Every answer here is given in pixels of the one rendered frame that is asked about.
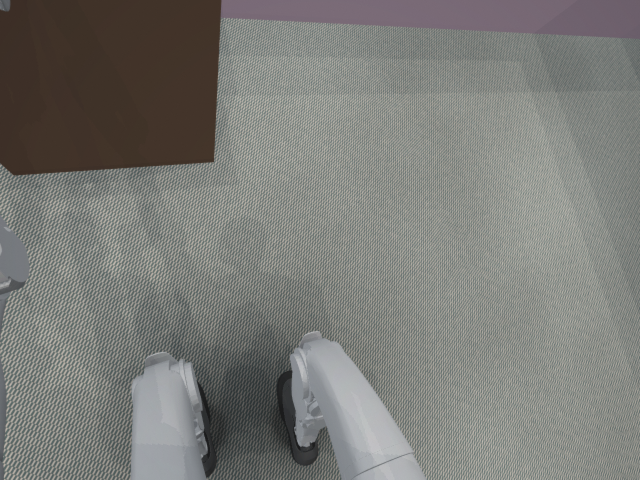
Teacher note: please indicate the cabinet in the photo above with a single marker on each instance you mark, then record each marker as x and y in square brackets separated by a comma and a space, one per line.
[107, 84]

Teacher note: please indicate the robot right shin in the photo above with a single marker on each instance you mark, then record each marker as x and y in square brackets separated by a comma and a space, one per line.
[309, 419]

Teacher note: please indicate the left robot thigh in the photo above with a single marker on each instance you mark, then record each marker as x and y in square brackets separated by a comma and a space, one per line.
[165, 403]

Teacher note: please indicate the robot left upper arm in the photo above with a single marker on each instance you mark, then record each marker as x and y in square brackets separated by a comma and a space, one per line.
[14, 272]

